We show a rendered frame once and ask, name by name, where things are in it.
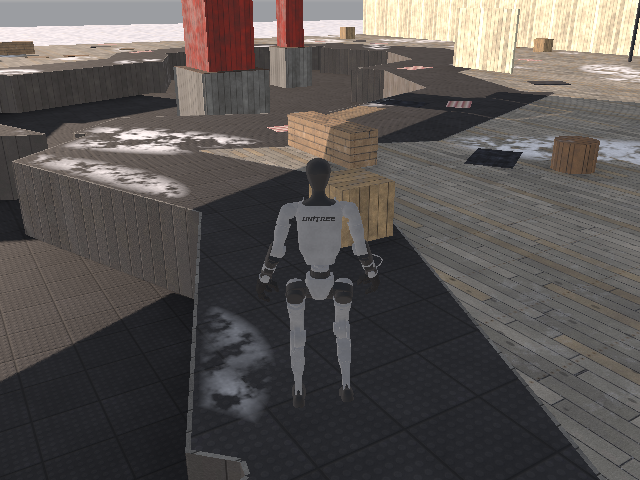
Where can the right robot hand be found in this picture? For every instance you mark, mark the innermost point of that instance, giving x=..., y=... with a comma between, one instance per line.
x=365, y=279

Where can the robot head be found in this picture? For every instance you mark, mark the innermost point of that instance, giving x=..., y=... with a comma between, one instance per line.
x=318, y=173

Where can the robot right forearm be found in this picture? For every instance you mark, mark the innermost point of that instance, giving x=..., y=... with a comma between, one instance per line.
x=368, y=263

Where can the right robot thigh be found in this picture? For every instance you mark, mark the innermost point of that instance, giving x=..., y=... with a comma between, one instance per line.
x=342, y=296

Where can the robot left upper arm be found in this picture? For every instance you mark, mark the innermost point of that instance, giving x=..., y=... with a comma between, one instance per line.
x=287, y=211

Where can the robot left forearm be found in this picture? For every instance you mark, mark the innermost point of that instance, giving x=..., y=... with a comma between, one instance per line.
x=269, y=266

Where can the left robot hand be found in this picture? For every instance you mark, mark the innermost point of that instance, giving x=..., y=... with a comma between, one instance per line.
x=260, y=287

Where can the robot right upper arm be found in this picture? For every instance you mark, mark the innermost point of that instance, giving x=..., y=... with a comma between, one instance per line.
x=350, y=211

